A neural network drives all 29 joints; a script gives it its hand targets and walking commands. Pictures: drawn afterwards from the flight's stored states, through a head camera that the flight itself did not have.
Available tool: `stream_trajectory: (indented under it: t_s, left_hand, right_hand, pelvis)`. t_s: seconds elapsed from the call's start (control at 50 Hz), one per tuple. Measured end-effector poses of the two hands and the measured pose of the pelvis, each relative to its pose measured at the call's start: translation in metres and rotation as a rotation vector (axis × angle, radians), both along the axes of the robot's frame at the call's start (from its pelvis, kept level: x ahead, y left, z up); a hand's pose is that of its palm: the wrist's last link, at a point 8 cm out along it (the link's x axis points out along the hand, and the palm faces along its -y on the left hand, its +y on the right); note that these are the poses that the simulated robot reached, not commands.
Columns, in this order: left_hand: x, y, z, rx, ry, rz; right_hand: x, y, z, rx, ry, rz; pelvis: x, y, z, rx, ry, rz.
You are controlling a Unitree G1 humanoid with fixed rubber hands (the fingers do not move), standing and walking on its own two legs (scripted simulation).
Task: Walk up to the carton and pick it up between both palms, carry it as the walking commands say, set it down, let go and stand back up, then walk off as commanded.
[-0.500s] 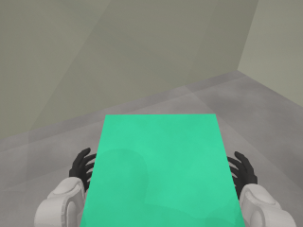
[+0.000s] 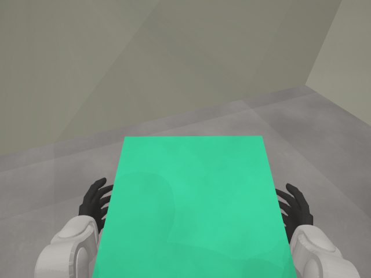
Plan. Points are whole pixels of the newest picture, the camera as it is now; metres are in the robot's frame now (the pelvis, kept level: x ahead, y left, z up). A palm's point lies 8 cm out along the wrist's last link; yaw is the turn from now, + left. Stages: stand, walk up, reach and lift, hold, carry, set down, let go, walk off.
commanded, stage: carry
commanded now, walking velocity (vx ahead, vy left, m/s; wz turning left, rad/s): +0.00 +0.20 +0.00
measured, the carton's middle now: (193, 222) +0.26 +0.00 +0.02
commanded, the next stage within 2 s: none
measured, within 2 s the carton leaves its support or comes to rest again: neither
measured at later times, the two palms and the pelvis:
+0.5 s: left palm out of the picture +0.17 +0.36 +0.08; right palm (207, 240) +0.19 -0.02 +0.09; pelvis -0.04 +0.15 +0.00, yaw +1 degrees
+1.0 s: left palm out of the picture +0.15 +0.46 +0.10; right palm (142, 260) +0.15 +0.08 +0.10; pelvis -0.07 +0.27 +0.00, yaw +0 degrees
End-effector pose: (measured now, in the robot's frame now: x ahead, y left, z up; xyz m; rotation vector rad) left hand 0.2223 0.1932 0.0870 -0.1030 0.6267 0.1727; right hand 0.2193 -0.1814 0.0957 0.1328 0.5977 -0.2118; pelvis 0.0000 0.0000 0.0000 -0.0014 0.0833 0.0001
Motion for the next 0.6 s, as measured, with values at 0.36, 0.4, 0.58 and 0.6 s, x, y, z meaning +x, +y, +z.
stream_trajectory:
  t_s: [0.36, 0.4, 0.58, 0.6]
  left_hand:
    - [-0.031, 0.090, 0.016, 0.002, -0.014, 0.052]
    - [-0.034, 0.112, 0.011, -0.005, -0.028, 0.059]
    - [-0.056, 0.180, -0.004, -0.018, 0.023, 0.037]
    - [-0.056, 0.183, -0.003, -0.017, 0.018, 0.031]
  right_hand:
    - [-0.017, 0.090, 0.008, -0.002, -0.014, 0.052]
    - [-0.017, 0.112, 0.007, -0.014, -0.028, 0.061]
    - [-0.043, 0.180, 0.001, -0.001, 0.025, 0.023]
    - [-0.046, 0.183, 0.001, -0.002, 0.019, 0.018]
  pelvis:
    - [-0.028, 0.096, 0.008, 0.045, -0.008, 0.006]
    - [-0.030, 0.115, 0.002, 0.034, -0.008, 0.012]
    - [-0.046, 0.171, 0.003, -0.012, -0.006, 0.012]
    - [-0.047, 0.176, 0.003, -0.011, -0.005, 0.010]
